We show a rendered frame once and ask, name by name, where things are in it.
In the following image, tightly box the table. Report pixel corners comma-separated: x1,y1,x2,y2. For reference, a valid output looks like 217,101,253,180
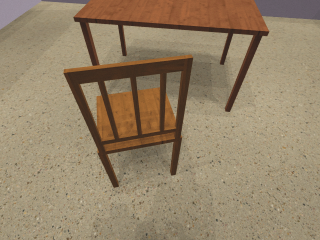
73,0,269,112

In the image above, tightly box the chair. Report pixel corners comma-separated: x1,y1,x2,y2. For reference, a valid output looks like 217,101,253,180
63,54,193,188

